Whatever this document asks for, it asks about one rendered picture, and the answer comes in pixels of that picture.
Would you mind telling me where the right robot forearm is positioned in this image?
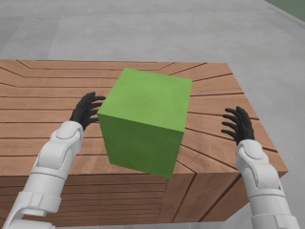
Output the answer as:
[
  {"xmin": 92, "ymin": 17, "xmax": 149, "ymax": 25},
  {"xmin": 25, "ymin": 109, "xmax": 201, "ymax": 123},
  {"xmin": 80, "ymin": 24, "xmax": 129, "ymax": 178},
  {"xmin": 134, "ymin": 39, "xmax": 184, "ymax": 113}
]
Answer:
[{"xmin": 234, "ymin": 139, "xmax": 300, "ymax": 229}]

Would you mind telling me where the robot left upper arm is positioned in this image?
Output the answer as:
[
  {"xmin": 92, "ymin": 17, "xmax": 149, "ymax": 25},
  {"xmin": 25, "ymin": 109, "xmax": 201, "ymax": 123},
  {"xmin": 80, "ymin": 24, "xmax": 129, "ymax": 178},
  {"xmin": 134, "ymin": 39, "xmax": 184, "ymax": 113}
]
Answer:
[{"xmin": 8, "ymin": 219, "xmax": 56, "ymax": 229}]

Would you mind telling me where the right robot hand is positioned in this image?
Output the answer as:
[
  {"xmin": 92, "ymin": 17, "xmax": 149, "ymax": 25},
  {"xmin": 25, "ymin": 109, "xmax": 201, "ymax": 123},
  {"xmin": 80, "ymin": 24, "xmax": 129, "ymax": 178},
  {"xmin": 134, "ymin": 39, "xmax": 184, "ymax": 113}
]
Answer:
[{"xmin": 221, "ymin": 106, "xmax": 255, "ymax": 146}]

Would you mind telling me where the left robot forearm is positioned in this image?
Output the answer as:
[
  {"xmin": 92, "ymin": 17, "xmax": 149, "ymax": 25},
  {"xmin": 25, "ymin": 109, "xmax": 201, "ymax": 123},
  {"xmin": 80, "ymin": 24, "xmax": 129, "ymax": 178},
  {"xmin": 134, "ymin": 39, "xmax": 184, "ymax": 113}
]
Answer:
[{"xmin": 2, "ymin": 120, "xmax": 84, "ymax": 229}]

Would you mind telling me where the left robot hand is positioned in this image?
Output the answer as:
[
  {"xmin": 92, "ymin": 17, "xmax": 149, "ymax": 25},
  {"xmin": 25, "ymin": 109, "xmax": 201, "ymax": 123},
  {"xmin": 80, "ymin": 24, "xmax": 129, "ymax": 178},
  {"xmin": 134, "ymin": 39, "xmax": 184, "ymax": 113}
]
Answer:
[{"xmin": 70, "ymin": 92, "xmax": 106, "ymax": 132}]

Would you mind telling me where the pedestal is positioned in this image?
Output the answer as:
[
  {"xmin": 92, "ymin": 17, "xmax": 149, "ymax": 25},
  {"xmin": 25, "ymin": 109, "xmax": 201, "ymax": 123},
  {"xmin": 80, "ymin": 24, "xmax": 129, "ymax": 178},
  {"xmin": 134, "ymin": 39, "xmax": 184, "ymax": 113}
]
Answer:
[{"xmin": 0, "ymin": 59, "xmax": 289, "ymax": 229}]

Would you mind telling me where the carton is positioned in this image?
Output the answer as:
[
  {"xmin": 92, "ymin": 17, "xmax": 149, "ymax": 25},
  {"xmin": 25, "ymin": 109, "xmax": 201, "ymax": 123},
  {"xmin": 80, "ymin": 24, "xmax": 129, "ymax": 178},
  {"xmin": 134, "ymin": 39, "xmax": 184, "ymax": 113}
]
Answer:
[{"xmin": 97, "ymin": 68, "xmax": 193, "ymax": 179}]

